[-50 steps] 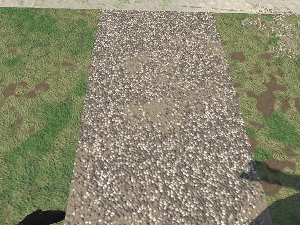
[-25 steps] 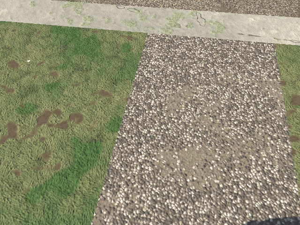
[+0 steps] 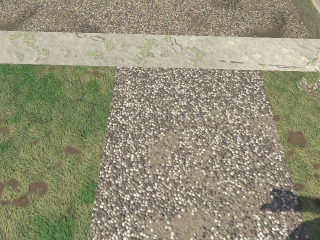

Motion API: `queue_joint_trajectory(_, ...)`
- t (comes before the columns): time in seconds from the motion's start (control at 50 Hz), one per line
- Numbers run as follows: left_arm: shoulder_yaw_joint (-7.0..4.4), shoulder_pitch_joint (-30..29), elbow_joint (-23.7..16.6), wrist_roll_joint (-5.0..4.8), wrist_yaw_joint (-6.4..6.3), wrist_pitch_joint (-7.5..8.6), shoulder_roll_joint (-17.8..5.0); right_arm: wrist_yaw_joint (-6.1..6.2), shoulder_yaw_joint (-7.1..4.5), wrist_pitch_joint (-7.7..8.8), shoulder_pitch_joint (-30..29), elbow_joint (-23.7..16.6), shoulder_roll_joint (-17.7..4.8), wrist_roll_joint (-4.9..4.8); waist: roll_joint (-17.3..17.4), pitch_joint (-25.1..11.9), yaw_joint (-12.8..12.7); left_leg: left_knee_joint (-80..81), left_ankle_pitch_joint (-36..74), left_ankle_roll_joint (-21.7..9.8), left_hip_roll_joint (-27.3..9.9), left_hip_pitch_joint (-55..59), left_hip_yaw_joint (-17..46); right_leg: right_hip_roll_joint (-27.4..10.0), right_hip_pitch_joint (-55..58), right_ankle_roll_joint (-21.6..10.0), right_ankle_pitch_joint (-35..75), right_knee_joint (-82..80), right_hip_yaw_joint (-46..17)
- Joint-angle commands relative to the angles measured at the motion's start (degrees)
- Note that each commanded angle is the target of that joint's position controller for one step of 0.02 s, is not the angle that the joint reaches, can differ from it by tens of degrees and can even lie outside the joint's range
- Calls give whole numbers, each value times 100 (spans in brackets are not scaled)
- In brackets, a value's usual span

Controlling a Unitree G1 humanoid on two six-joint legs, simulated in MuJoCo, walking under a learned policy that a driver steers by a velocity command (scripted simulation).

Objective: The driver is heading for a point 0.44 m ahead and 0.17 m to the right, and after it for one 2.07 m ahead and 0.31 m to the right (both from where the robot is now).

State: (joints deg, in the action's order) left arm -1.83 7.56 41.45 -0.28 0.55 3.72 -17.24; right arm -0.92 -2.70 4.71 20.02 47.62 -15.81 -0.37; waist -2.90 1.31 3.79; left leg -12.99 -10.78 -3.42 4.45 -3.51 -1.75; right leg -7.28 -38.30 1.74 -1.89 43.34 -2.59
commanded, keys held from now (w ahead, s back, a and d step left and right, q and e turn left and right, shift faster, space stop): w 0.36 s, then w+e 0.02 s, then e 0.60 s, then no key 0.02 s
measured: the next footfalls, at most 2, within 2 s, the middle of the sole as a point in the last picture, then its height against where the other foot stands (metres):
right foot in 0.18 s outside the picture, level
left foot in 0.66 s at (143, 230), level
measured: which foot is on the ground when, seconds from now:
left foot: down 0.00-0.18, up 0.20-0.64, down 0.66-1.00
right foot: up 0.00-0.16, down 0.18-0.68, up 0.70-1.00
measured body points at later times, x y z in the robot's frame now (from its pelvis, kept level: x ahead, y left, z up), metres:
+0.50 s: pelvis +0.27 -0.07 +0.00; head +0.29 -0.08 +0.45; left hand +0.31 +0.21 -0.12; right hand +0.43 -0.33 -0.11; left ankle +0.41 +0.11 -0.69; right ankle +0.25 -0.15 -0.75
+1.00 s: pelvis +0.38 -0.05 -0.01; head +0.42 -0.06 +0.44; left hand +0.58 +0.20 -0.11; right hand +0.45 -0.35 -0.12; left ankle +0.49 +0.05 -0.75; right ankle +0.36 -0.18 -0.71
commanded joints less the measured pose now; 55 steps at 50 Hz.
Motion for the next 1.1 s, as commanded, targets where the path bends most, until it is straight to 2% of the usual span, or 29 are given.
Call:
queue_joint_trajectory(0.02,-15,-537,-459,-39,66,109,-212,45,-230,57,-30,-238,-1036,-56,558,182,31,533,1236,-868,-1466,-376,676,189,454,-29,714,-773,182)
queue_joint_trajectory(0.12,-81,-772,-643,-49,193,159,-411,98,-276,-98,171,21,-1136,-100,655,189,-71,-21,1666,-664,-1894,573,852,317,463,-378,8,-1331,111)
queue_joint_trajectory(0.16,-200,-32,-452,-23,179,168,-613,122,-283,-166,-3,24,-1181,-89,697,-251,-536,-939,3054,-477,-1695,586,646,600,1595,-598,-208,-1555,396)
queue_joint_trajectory(0.18,-338,835,-203,-10,127,156,-886,136,-212,-184,23,-7,-1008,-33,552,-868,-902,-2046,3157,-305,-1377,135,412,539,2921,-783,-68,-1474,354)
queue_joint_trajectory(0.2,-464,1587,-119,105,81,137,-1438,120,-37,-118,474,-196,-512,54,-421,-1847,-927,-4154,1417,48,-770,-1694,89,-818,5132,-1456,-219,-1359,-1512)
queue_joint_trajectory(0.22,-461,1868,-7,30,113,98,-1404,86,59,-7,802,-117,-236,38,-1394,-2347,-877,-5441,-2218,229,-51,-3128,529,-1483,6029,-1984,-1351,-2273,-3671)
queue_joint_trajectory(0.24,-320,1674,-43,-25,112,98,-952,37,-93,69,323,-158,-847,-108,-801,-1735,-991,-5999,-2186,153,-384,-3772,923,-1354,5637,-1756,-2103,-2541,-3497)
queue_joint_trajectory(0.26,-274,1249,-99,-30,101,97,-828,22,-131,113,-144,-303,-966,-188,-480,-986,-886,-5926,-1643,91,-674,-3978,737,-1192,4858,-1572,-1937,-2677,-2766)
queue_joint_trajectory(0.28,-241,908,-138,9,101,97,-722,48,-126,120,-409,-350,-912,-128,-141,-558,-748,-5656,-1155,107,-903,-3840,597,-973,4116,-1501,-1404,-2825,-2205)
queue_joint_trajectory(0.3,-203,696,-161,64,116,118,-586,62,-147,88,-446,-347,-847,-60,-114,-314,-578,-5360,-812,140,-1080,-3573,603,-780,3555,-1459,-862,-3003,-1798)
queue_joint_trajectory(0.32,-184,586,-160,102,125,145,-511,67,-143,35,-316,-304,-747,-46,-218,-314,-427,-5217,-594,181,-1170,-3234,628,-651,3228,-1445,-564,-3165,-1544)
queue_joint_trajectory(0.36,-196,577,-83,58,134,220,-510,91,-114,-74,-175,-233,-551,-28,-223,-298,-305,-4980,-386,282,-1203,-3040,566,-552,2947,-1530,-91,-3400,-1149)
queue_joint_trajectory(0.42,-241,745,88,53,75,218,-676,152,-110,-100,-720,-450,-499,107,-15,-2,-322,-4089,150,506,-1136,-3280,494,-455,2819,-1596,1540,-3422,-766)
queue_joint_trajectory(0.48,-291,909,219,14,-34,99,-804,118,-49,-24,-1200,-571,-312,126,-71,-106,-443,-2775,1047,585,-829,-2750,354,-76,2746,-1300,2628,-3078,-182)
queue_joint_trajectory(0.56,-358,1237,378,-74,-139,-81,-948,68,-75,-26,-1812,-753,-412,58,-211,-190,-632,-1927,1453,582,-496,-2472,458,-146,3035,-1207,2177,-2651,-516)
queue_joint_trajectory(0.64,-394,940,278,-111,-244,-219,-883,52,-208,49,-1406,-652,-758,111,-297,-413,-308,-1168,1312,323,-476,-1778,608,-172,3279,-962,1531,-1741,-1134)
queue_joint_trajectory(0.66,-353,913,210,-91,-243,-229,-728,91,-262,89,-1073,-559,-914,164,-95,-665,-179,-841,2115,154,-673,-1010,618,177,3048,-763,1215,-1150,-1024)
queue_joint_trajectory(0.68,-242,902,7,31,-236,-217,-393,165,-323,86,-587,-561,-1257,280,701,-1392,-67,-1172,4120,-234,-1750,423,1484,686,2198,-491,-461,226,-717)
queue_joint_trajectory(0.7,-142,2069,114,16,-211,-212,-13,184,-319,-42,-670,-620,-1303,262,1977,-2076,-541,-1491,5275,-1198,-3073,1782,2818,1333,775,-181,-4160,1686,-354)
queue_joint_trajectory(0.72,-265,2209,266,-76,-212,-281,-622,157,-258,-146,-764,-708,-934,129,1523,-2179,-417,-1157,3737,-1270,-3006,1361,3029,981,575,-52,-3954,2319,-529)
queue_joint_trajectory(0.74,-383,1675,187,-134,-248,-388,-898,169,-183,-200,-1040,-771,-666,84,1117,-1528,-363,-948,2586,-1048,-2619,832,2447,791,297,62,-3529,2590,-383)
queue_joint_trajectory(0.76,-412,1422,138,-131,-307,-510,-869,181,-150,-255,-1360,-774,-585,95,908,-1155,-438,-724,1664,-889,-2334,270,2059,619,234,167,-3141,2571,-274)
queue_joint_trajectory(0.82,-426,1376,19,-71,-360,-756,-648,223,-172,-327,-1849,-745,-663,211,1273,-538,-613,-100,627,-905,-1934,-1242,1126,487,913,329,-2427,2420,13)
queue_joint_trajectory(0.92,-346,946,-272,-24,-274,-719,-405,329,-246,-343,-1878,-588,-812,144,1038,-699,-478,-49,960,-1062,-2125,-1043,534,266,1299,224,-1968,1184,178)
queue_joint_trajectory(0.98,-349,796,-383,-31,-172,-720,-484,308,-309,-418,-1855,-511,-990,103,1059,-727,-433,-93,901,-1017,-2250,-940,351,292,1700,77,-1856,527,361)
queue_joint_trajectory(1.02,-362,835,-392,-10,-114,-733,-511,263,-323,-461,-1795,-423,-1048,18,1028,-690,-479,-259,808,-920,-2267,-875,335,385,2025,-78,-1818,-97,439)
queue_joint_trajectory(1.06,-398,1211,-218,32,-71,-723,-517,228,-301,-518,-1770,-313,-963,-111,897,-672,-699,-745,488,-560,-2062,-1105,123,637,2766,-359,-1173,-1281,622)
queue_joint_trajectory(1.08,-447,1298,-195,75,-86,-721,-693,191,-247,-537,-1471,-166,-720,-124,417,-515,-671,-1395,-71,-97,-1742,-1524,-217,450,3158,-590,-610,-2007,149)
queue_joint_trajectory(1.1,-531,1224,-342,89,-192,-725,-1241,109,-107,-526,-1287,-260,-250,141,-1323,-559,-356,-3064,-1861,563,-979,-2716,-844,-1026,3790,-1134,979,-2370,-1751)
